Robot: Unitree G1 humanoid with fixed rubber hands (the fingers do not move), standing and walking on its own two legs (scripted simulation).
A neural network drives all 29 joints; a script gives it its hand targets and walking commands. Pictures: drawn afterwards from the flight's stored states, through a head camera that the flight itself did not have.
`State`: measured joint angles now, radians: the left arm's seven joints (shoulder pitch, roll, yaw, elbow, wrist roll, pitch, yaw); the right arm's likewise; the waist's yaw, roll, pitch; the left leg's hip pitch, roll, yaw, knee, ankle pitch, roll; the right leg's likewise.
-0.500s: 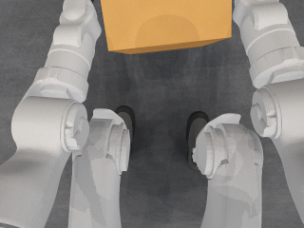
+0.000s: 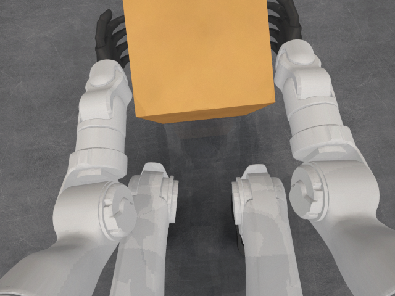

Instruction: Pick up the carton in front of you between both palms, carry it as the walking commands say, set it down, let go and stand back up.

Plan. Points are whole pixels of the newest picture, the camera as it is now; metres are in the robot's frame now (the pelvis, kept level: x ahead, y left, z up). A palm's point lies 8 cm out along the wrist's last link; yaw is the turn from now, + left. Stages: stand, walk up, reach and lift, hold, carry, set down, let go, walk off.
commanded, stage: reach and lift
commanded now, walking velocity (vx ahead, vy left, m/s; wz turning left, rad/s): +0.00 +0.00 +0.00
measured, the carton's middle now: (199, 65) +0.52 +0.01 -0.15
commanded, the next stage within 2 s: none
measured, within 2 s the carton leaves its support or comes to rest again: neither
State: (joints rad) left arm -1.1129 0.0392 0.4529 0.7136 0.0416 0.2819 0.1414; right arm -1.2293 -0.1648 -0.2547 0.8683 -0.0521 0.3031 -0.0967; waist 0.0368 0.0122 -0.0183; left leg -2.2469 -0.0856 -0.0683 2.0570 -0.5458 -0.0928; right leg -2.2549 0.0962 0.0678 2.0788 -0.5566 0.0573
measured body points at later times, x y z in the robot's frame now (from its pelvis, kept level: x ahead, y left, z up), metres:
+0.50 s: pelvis +0.01 +0.00 +0.13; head +0.25 +0.00 +0.51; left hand +0.49 +0.16 +0.07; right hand +0.50 -0.14 +0.06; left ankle +0.12 +0.14 -0.37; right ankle +0.11 -0.12 -0.37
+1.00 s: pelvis +0.06 +0.00 +0.27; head +0.19 +0.00 +0.70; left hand +0.45 +0.16 +0.23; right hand +0.45 -0.15 +0.23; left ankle +0.12 +0.14 -0.37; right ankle +0.11 -0.13 -0.37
